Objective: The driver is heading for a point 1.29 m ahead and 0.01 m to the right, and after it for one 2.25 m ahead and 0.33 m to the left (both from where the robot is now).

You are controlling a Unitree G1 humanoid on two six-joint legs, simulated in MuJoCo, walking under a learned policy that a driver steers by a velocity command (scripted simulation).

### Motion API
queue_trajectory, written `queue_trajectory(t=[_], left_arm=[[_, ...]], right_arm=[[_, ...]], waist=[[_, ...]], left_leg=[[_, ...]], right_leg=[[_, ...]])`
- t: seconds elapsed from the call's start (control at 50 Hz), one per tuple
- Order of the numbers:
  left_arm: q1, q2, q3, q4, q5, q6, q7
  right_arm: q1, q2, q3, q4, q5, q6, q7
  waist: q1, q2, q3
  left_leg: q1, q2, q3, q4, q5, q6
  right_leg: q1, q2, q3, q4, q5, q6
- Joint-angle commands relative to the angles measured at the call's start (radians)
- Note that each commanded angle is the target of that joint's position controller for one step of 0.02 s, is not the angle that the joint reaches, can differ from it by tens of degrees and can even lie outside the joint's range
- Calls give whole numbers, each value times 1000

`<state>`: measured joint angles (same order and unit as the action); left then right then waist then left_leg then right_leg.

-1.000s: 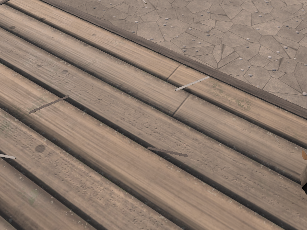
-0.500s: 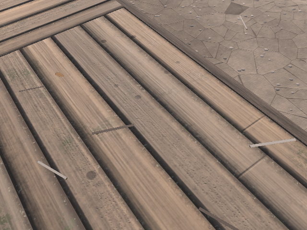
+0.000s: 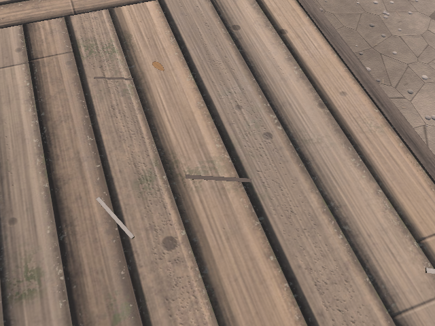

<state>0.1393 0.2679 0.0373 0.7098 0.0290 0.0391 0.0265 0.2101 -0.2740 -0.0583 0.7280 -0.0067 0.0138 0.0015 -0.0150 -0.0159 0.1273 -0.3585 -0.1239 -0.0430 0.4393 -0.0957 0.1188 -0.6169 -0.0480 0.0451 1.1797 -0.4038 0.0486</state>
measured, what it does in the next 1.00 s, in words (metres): walks ahead: right foot, then left foot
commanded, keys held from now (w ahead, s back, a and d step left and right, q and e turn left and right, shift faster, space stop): s+q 0.06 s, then w+q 0.08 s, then w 0.86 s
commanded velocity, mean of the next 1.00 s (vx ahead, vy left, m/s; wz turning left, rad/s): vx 0.32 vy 0.00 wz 0.22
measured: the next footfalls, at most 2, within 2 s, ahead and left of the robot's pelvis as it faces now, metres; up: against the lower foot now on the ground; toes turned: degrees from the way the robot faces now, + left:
right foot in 0.34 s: +0.08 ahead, -0.14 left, +0.00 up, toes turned +12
left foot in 0.80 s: +0.33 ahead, +0.12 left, +0.00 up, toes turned +13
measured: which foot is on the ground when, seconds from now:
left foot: down 0.00-0.34, up 0.36-0.78, down 0.80-1.00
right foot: up 0.00-0.32, down 0.34-0.82, up 0.84-1.00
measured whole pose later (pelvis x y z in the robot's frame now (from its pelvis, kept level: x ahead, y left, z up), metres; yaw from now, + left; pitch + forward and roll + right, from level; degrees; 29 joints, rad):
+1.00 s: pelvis +0.31 +0.04 +0.01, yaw +11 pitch +0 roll +1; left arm 0.30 0.25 0.05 0.89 0.03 -0.04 -0.03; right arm 0.28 -0.23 -0.04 0.89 -0.02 -0.07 0.01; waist 0.01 -0.04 0.03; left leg -0.15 -0.08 0.07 0.34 -0.19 0.09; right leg -0.49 -0.08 0.00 1.07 -0.27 -0.05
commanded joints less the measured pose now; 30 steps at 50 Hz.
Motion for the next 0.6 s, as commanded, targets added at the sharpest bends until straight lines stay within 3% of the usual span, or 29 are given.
queue_trajectory(t=[0.02,0.06,0.1,0.14,0.18,0.26,0.28,0.32,0.34,0.36,0.38,0.4,0.42,0.44,0.48,0.54,0.6], left_arm=[[132,85,27,-22,-2,33,11],[87,93,30,-37,-4,48,16],[70,95,30,-42,2,47,8],[27,101,30,-53,12,38,-4],[14,106,29,-50,9,21,-9],[31,85,17,-42,-2,-18,-15],[60,80,15,-33,-7,-26,-16],[183,58,10,13,-12,-43,-6],[226,89,15,31,-5,-54,6],[276,144,18,30,4,-65,14],[245,246,49,40,14,-68,10],[210,210,49,53,5,-75,4],[160,168,40,49,-8,-85,-6],[149,148,37,47,-11,-92,-14],[186,117,30,70,-19,-107,-20],[283,102,31,121,-21,-118,-31],[359,94,31,160,-21,-119,-31]], right_arm=[[15,-166,-45,-63,-2,0,-6],[23,-167,-46,-65,-2,13,-10],[30,-162,-47,-69,-4,19,-13],[42,-165,-51,-71,-10,24,-10],[68,-160,-53,-61,-17,24,-5],[108,-152,-51,-30,-30,16,2],[99,-147,-50,-27,-31,16,4],[60,-129,-44,-25,-16,18,-2],[48,-91,-35,-33,-11,11,-9],[86,6,-11,-42,-4,-2,-10],[-7,-74,-26,-72,-19,-20,-7],[-30,-110,-34,-78,-34,-31,2],[14,-119,-37,-47,-31,-38,17],[46,-122,-37,-20,-31,-39,26],[31,-110,-33,-9,-42,-38,40],[-81,-67,-14,-34,-40,-36,45],[-196,-35,5,-59,-38,-38,50]], waist=[[39,69,-266],[27,85,-252],[20,101,-258],[-4,143,-219],[-22,164,-190],[-31,163,-166],[-15,163,-155],[66,119,-108],[84,32,-78],[71,-169,-136],[77,-146,7],[31,-62,62],[-2,-68,40],[-6,-87,5],[10,-111,-32],[52,-97,-19],[98,-104,-13]], left_leg=[[140,275,-237,-48,715,104],[132,269,-282,-58,590,82],[122,239,-347,-126,111,73],[126,220,-440,-210,-362,91],[158,236,-478,-236,-465,105],[128,229,-482,-210,-504,107],[80,220,-481,-208,-525,102],[-82,163,-448,-166,-588,57],[-190,104,-378,-41,-581,6],[-276,-7,-186,296,-518,-47],[-455,-55,-129,382,-365,-56],[-451,18,-189,438,-257,-56],[-427,28,-170,461,-195,-70],[-397,31,-144,491,-162,-87],[-377,60,-85,539,-108,-106],[-431,123,7,499,-56,-125],[-413,146,76,370,-34,-138]], right_leg=[[68,23,5,6,43,-3],[46,31,18,-7,60,-4],[50,23,33,-69,101,1],[34,28,32,-159,94,12],[45,34,16,-256,50,9],[198,73,-25,-444,-61,-39],[274,87,-38,-512,-84,-59],[510,95,-64,-789,36,-118],[602,20,26,-898,-15,-140],[700,-238,331,-1020,-284,-170],[563,-339,610,-1119,-431,-242],[515,-316,552,-1105,-384,-247],[530,-250,452,-1087,-286,-219],[549,-198,357,-1078,-182,-198],[565,-150,253,-1077,-46,-200],[618,-136,187,-1078,134,-219],[651,-121,135,-1057,325,-222]])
